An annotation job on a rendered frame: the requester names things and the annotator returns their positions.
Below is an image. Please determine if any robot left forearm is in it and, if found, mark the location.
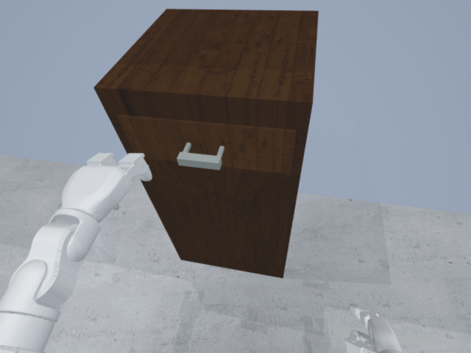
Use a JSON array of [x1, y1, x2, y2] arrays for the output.
[[0, 208, 101, 353]]

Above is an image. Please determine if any robot right hand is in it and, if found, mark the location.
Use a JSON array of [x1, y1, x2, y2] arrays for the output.
[[345, 303, 402, 353]]

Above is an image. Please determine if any cabinet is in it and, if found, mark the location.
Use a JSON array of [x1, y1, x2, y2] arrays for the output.
[[94, 9, 319, 278]]

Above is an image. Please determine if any drawer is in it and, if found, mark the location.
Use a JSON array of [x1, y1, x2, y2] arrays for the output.
[[117, 115, 296, 174]]

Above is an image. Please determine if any handle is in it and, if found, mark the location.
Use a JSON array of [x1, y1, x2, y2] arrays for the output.
[[177, 143, 224, 170]]

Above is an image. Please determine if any robot left hand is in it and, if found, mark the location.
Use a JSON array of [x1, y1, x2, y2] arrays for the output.
[[61, 153, 152, 263]]

